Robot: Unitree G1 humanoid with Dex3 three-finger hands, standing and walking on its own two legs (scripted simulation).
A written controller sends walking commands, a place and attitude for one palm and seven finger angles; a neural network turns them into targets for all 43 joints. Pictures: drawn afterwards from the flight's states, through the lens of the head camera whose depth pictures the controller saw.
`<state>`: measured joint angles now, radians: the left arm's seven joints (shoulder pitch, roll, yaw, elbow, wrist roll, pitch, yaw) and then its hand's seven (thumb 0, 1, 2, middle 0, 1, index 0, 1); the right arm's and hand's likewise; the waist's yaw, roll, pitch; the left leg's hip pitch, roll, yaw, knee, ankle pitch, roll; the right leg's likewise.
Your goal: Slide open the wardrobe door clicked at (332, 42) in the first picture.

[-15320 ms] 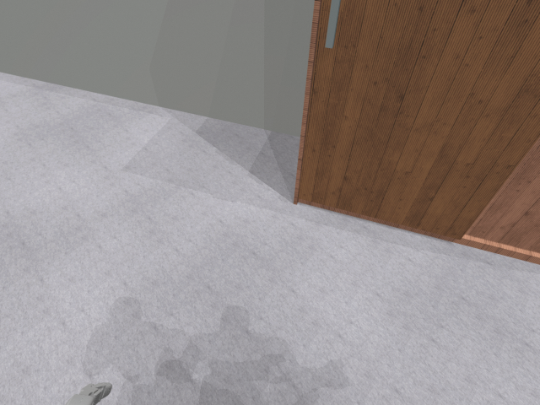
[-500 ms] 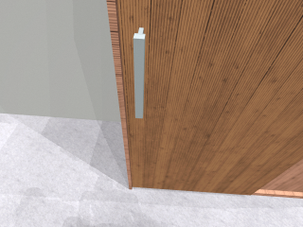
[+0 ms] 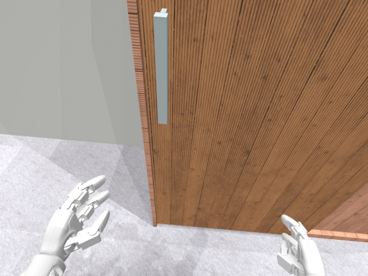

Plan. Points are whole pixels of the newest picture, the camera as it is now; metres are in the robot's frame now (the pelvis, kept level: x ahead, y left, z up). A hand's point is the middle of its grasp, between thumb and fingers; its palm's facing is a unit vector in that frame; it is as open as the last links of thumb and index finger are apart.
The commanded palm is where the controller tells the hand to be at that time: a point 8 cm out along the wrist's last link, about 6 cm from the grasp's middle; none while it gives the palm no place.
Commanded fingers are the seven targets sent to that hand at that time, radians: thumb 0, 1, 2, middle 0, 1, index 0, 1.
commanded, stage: raise the hand with hooked fingers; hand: left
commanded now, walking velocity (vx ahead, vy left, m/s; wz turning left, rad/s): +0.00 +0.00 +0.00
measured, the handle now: (163, 73) +0.49 +0.07 +0.22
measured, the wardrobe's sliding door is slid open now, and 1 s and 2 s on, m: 0.00 0.00 0.00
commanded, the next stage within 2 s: move the hooked fingers beside the handle in 1.70 s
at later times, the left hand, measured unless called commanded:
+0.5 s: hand (55, 174) +0.27 +0.25 +0.13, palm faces +0.01 -1.00 -0.08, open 11.4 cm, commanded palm +0.23 +0.29 +0.13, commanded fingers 0.00 -0.17 0.44 -0.28 -0.99 -0.28 -0.99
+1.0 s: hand (2, 147) +0.28 +0.31 +0.19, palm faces +0.01 -0.99 -0.13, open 13.8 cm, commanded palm +0.24 +0.35 +0.22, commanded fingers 0.00 -0.50 0.30 -0.30 -1.20 -0.30 -1.20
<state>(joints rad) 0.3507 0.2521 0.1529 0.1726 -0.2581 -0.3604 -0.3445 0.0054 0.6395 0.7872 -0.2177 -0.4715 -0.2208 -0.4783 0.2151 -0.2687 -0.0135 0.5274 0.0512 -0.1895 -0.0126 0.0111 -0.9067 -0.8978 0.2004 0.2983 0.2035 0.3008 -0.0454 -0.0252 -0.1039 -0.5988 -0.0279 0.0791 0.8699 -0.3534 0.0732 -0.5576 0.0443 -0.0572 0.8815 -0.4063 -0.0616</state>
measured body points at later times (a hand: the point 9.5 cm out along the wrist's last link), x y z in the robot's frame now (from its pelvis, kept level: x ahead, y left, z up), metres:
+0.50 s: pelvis +0.05 +0.00 +0.02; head +0.06 +0.00 +0.47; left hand +0.26 +0.30 +0.14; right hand +0.20 -0.22 -0.05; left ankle +0.06 +0.07 -0.69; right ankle +0.03 -0.08 -0.69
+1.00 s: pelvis +0.03 +0.03 +0.04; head +0.02 +0.03 +0.49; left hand +0.27 +0.36 +0.20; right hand +0.25 -0.17 -0.01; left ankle +0.06 +0.08 -0.69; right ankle +0.03 -0.08 -0.69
